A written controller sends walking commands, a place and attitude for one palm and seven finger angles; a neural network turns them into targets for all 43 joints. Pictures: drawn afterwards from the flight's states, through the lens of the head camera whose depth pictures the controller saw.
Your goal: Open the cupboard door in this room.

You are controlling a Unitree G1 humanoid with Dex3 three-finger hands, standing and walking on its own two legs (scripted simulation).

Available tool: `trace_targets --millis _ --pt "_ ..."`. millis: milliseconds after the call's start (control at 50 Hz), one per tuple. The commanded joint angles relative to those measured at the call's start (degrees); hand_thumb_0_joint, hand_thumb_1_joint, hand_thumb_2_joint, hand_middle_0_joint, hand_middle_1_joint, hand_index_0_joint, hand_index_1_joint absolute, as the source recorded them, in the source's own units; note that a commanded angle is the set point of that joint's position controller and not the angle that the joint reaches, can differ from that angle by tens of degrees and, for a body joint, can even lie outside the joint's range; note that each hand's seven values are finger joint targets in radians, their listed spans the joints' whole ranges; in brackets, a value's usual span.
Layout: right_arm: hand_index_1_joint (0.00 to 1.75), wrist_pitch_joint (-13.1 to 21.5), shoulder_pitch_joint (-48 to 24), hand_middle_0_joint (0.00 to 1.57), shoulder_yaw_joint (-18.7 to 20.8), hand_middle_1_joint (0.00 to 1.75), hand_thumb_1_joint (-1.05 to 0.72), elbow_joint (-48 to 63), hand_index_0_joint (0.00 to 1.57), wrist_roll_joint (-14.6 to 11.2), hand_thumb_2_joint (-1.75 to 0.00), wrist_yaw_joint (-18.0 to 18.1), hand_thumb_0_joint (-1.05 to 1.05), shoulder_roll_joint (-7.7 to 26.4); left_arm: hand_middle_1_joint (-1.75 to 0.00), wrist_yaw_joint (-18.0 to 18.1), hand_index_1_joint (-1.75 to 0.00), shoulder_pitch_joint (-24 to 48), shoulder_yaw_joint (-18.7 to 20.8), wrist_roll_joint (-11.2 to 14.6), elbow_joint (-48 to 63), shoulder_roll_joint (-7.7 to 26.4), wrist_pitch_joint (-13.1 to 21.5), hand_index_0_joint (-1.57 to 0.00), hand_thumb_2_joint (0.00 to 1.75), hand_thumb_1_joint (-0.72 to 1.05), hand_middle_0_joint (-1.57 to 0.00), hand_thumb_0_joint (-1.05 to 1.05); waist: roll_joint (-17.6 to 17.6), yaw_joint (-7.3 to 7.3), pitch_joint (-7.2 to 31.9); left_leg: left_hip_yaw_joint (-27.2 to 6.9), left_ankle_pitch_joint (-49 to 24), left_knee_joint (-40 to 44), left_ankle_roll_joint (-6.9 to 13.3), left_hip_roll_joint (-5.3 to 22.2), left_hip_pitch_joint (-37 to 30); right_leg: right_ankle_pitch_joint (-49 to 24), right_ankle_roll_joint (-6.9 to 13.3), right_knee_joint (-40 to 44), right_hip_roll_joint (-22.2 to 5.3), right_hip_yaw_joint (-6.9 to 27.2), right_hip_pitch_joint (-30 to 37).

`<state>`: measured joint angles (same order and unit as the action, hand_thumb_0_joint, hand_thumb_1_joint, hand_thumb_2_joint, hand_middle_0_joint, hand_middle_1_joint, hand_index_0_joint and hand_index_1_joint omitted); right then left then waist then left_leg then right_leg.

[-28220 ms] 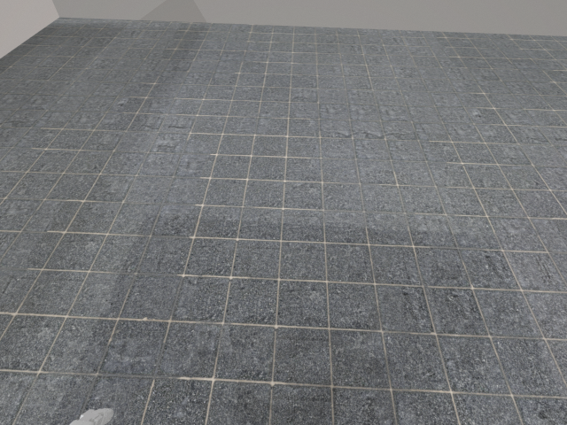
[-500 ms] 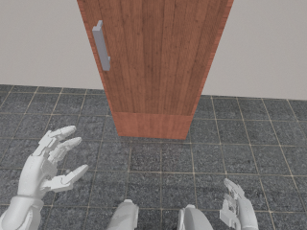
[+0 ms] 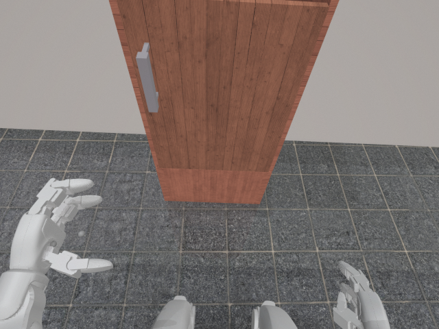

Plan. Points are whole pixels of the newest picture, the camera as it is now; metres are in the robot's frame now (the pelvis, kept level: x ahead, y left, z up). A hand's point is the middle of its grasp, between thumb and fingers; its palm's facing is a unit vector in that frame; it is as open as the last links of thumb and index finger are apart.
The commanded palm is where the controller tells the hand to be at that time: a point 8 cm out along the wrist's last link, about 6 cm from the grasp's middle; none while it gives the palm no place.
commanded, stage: raise the hand with hooked fingers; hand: left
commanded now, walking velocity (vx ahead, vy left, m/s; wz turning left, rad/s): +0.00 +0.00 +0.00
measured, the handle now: (150, 79) +0.63 +0.21 +0.06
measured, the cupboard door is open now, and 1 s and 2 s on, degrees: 0 0 0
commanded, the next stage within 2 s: move the hooked fingers beside the handle in 0.92 s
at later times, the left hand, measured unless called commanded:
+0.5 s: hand (69, 198) +0.31 +0.27 +0.06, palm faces +0.04 -1.00 -0.05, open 14.0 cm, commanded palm +0.27 +0.31 +0.06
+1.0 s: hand (74, 200) +0.30 +0.26 +0.07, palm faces +0.05 -1.00 -0.05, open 14.0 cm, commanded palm +0.27 +0.31 +0.06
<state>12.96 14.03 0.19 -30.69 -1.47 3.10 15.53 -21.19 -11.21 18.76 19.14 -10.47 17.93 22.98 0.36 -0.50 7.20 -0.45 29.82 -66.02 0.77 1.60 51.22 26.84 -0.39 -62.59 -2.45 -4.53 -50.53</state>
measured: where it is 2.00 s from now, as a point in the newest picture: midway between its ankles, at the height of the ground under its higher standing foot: outside the picture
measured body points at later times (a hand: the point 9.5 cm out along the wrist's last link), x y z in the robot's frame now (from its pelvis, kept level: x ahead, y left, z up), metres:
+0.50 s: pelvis +0.01 +0.00 +0.01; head +0.09 +0.01 +0.45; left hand +0.30 +0.32 +0.07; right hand +0.16 -0.26 -0.08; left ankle +0.02 +0.11 -0.65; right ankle +0.04 -0.13 -0.65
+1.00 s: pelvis +0.01 -0.01 +0.01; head +0.08 +0.00 +0.46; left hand +0.29 +0.31 +0.07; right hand +0.17 -0.26 -0.07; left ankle +0.02 +0.11 -0.65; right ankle +0.04 -0.13 -0.65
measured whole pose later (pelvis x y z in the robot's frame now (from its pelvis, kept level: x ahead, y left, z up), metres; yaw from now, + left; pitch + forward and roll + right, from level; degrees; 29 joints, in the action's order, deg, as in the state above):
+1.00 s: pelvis +0.01 -0.01 +0.01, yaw +0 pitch +15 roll -2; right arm 9.3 15.0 -1.5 -31.3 -1.8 3.4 15.2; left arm -27.5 0.9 25.2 20.8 -25.0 22.1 21.7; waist 0.9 -0.9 6.8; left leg -0.3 29.0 -62.2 0.1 2.3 48.3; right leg 26.1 0.2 -59.2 -1.6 -4.3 -48.1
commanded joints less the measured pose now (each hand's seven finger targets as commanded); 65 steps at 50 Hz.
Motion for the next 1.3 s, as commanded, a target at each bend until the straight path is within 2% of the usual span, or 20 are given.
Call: trace_targets --millis 0,100,180,220,340,400,480,580,640,720,780,800,840,1000,1080,1120,1160,1180,1260,1280 --pt "0.3 2.13 0.2 0.2 2.57 0.3 -0.9 8.1 0.2 -0.32 -0.9 0.72 0.0 8.23 -1.2 -1.09 -1.2 7.7 5.64 1.08 8.66 10.8 1.73 -0.3 0.3 -0.5 -0.3 0.0 4.8 -0.02 12.49 -2.32 -13.32 12.89 -0.46 -1.45 -10.2 -6.76 1.84 8.23 3.66 -0.13 7.97" --pt "0.3 1.74 0.23 0.2 2.08 0.3 -0.9 8.19 0.2 -0.39 -0.9 1.05 0.0 8.36 -1.2 -2.9 -1.2 12.71 7.25 1.43 7.26 13.27 0.89 -0.3 0.3 -0.5 -0.3 0.0 6.03 0.16 14.07 -2.42 -14.88 13.0 -0.6 -1.4 -11.65 -8.19 2.07 8.43 3.82 0.08 9.09" --pt "0.3 1.47 0.78 0.2 1.94 0.3 -0.9 7.78 0.2 -0.3 -0.9 1.21 0.0 8.45 -1.2 -4.25 -1.2 13.91 9.04 2.12 3.81 14.69 0.49 -0.3 0.3 -0.5 -0.3 0.0 3.15 0.03 15.42 -1.91 -18.05 11.91 -0.32 -1.42 -11.33 -11.85 1.9 8.45 3.99 0.44 10.96" --pt "0.3 1.48 0.55 0.2 1.92 0.3 -0.9 7.45 0.2 -0.36 -0.9 1.16 0.0 8.48 -1.2 -4.94 -1.2 16.36 9.35 2.29 4.21 15.53 0.61 -0.3 0.3 -0.5 -0.3 0.0 5.6 0.21 16.09 -1.83 -19.03 11.95 -0.43 -1.41 -12.08 -12.67 1.93 8.39 3.76 0.58 11.1" --pt "0.3 0.94 1.08 0.2 1.96 0.3 -0.9 7.07 0.2 -0.54 -0.9 1.26 0.0 8.79 -1.2 -6.34 -1.2 18.68 11.1 2.84 -0.07 17.52 -0.39 -0.3 0.3 -0.5 -0.3 0.0 4.4 0.16 15.63 -1.56 -18.97 12.51 -0.33 -1.37 -11.59 -12.83 1.84 9.28 3.78 0.83 12.05" --pt "0.3 0.56 1.49 0.2 2.01 0.3 -0.9 6.95 0.2 -0.47 -0.9 1.28 0.0 8.91 -1.2 -6.94 -1.2 20.75 12.65 2.96 -1.29 19.61 -0.22 -0.3 0.3 -0.5 -0.3 0.0 4.88 0.47 17.21 -1.22 -20.19 12.51 -0.2 -1.45 -12.07 -14.12 1.86 9.39 3.74 1.32 13.52" --pt "0.3 0.27 1.8 0.2 2.2 0.3 -0.9 7.19 0.2 -0.53 -0.9 0.91 0.0 8.89 -1.2 -7.5 -1.2 17.81 11.57 3.5 -2.7 17.66 -0.08 -0.3 0.3 -0.5 -0.3 0.0 3.54 0.55 16.73 -0.84 -20.64 12.62 0.02 -1.54 -11.58 -15.18 1.79 9.9 3.75 1.49 14.35" --pt "0.3 -0.18 1.98 0.2 2.44 0.3 -0.9 7.41 0.2 -0.4 -0.9 0.62 0.0 8.97 -1.2 -6.6 -1.2 19.14 12.83 3.17 -1.36 19.47 0.92 -0.3 0.3 -0.5 -0.3 0.0 4.21 0.59 17.08 -0.68 -20.27 12.83 0.04 -1.5 -11.69 -14.83 1.78 9.92 3.71 1.74 14.55" --pt "0.3 -0.54 1.7 0.2 2.41 0.3 -0.9 7.5 0.2 -0.49 -0.9 0.67 0.0 8.78 -1.2 -5.87 -1.2 19.28 12.45 2.92 -2.32 18.6 1.53 -0.3 0.3 -0.5 -0.3 0.0 4.17 0.22 15.06 -0.56 -17.6 13.24 0.07 -1.54 -10.61 -12.28 1.63 10.45 3.6 1.83 13.45" --pt "0.3 -0.69 1.57 0.2 2.32 0.3 -0.9 7.38 0.2 -0.61 -0.9 0.9 0.0 8.57 -1.2 -5.82 -1.2 19.58 11.63 2.63 -1.91 18.15 2.09 -0.3 0.3 -0.5 -0.3 0.0 5.4 0.02 15.37 -0.49 -17.17 13.68 0.14 -1.55 -11.61 -11.94 1.62 10.82 3.63 2.02 13.61" --pt "0.3 -0.74 1.6 0.2 2.22 0.3 -0.9 7.25 0.2 -0.6 -0.9 1.08 0.0 8.61 -1.2 -5.93 -1.2 19.98 11.95 2.52 -1.91 18.83 2.28 -0.3 0.3 -0.5 -0.3 0.0 4.38 -0.1 16.03 -0.64 -17.04 13.6 0.29 -1.47 -11.56 -12.05 1.58 10.82 3.71 2.17 14.05" --pt "0.3 -0.7 1.37 0.2 2.17 0.3 -0.9 7.2 0.2 -0.63 -0.9 1.1 0.0 8.5 -1.2 -6.06 -1.2 20.14 11.72 2.68 -1.8 18.52 2.33 -0.3 0.3 -0.5 -0.3 0.0 5.55 -0.04 15.73 -0.56 -16.71 13.67 0.21 -1.57 -11.73 -11.82 1.59 10.98 3.59 2.25 13.87" --pt "0.3 -0.81 1.26 0.2 2.08 0.3 -0.9 7.13 0.2 -0.66 -0.9 1.22 0.0 8.58 -1.2 -6.14 -1.2 20.17 11.77 2.87 -3.26 18.26 1.92 -0.3 0.3 -0.5 -0.3 0.0 3.4 -0.26 14.8 -0.5 -15.23 13.53 0.33 -1.6 -10.36 -10.72 1.38 11.44 3.54 2.47 13.94" --pt "0.3 -0.53 1.22 0.2 2.05 0.3 -0.9 6.81 0.2 -0.54 -0.9 1.29 0.0 8.47 -1.2 -6.93 -1.2 20.88 11.59 2.86 -3.06 18.32 2.35 -0.3 0.3 -0.5 -0.3 0.0 4.3 -0.1 16.16 -0.58 -17.64 12.99 0.21 -1.55 -11.5 -13.47 1.52 10.57 3.51 2.32 14.19" --pt "0.3 -0.72 1.21 0.2 1.53 0.3 -0.9 5.3 0.2 -0.5 -0.9 1.91 0.0 8.83 -1.2 -6.68 -1.2 32.3 10.54 1.98 -7.33 18.93 2.09 -0.3 0.3 -0.5 -0.3 0.0 3.44 -2.18 12.96 -0.92 -12.3 12.15 0.34 -1.38 -8.61 -8.01 1.43 10.8 3.53 2.89 10.33" --pt "0.3 -0.8 1.6 0.2 1.6 0.3 -0.9 4.79 0.2 -0.56 -0.9 2.36 0.0 9.06 -1.2 -6.91 -1.2 34.52 11.57 1.45 -10.5 20.52 2.16 -0.3 0.3 -0.5 -0.3 0.0 2.84 -1.87 14.08 -0.94 -11.73 11.86 0.39 -1.33 -8.08 -7.25 1.49 10.71 3.32 3.29 10.9" --pt "0.3 -0.68 1.78 0.2 1.63 0.3 -0.9 4.9 0.2 -0.45 -0.9 2.36 0.0 8.98 -1.2 -7.48 -1.2 36.77 10.89 0.9 -8.6 21.32 2.7 -0.3 0.3 -0.5 -0.3 0.0 6.81 -1.24 17.73 -0.95 -14.75 11.76 0.29 -1.36 -10.56 -10.05 1.98 9.75 3.29 3.27 11.86" --pt "0.3 -0.79 2.22 0.2 1.65 0.3 -0.9 4.69 0.2 -0.4 -0.9 2.25 0.0 8.87 -1.2 -7.66 -1.2 36.32 10.77 0.6 -9.25 21.17 2.51 -0.3 0.3 -0.5 -0.3 0.0 6.49 -1.09 19.44 -0.95 -16.42 11.88 0.31 -1.32 -12.03 -11.8 1.88 9.69 3.37 3.13 12.21" --pt "0.3 -1.68 2.87 0.2 1.55 0.3 -0.9 4.07 0.2 -0.48 -0.9 2.16 0.0 9.22 -1.2 -7.27 -1.2 39.64 11.49 0.26 -14.73 22.44 1.39 -0.3 0.3 -0.5 -0.3 0.0 3.68 -1.64 17.46 -1.15 -15.36 11.84 0.33 -1.09 -9.53 -10.93 1.75 9.77 3.57 2.9 11.53" --pt "0.3 -1.99 2.97 0.2 1.61 0.3 -0.9 4.16 0.2 -0.59 -0.9 2.04 0.0 9.25 -1.2 -7.09 -1.2 39.36 11.89 -0.06 -16.38 22.63 0.95 -0.3 0.3 -0.5 -0.3 0.0 4.2 -1.37 16.82 -0.97 -14.85 12.26 0.18 -1.02 -9.2 -10.49 1.65 9.89 3.46 2.75 11.05"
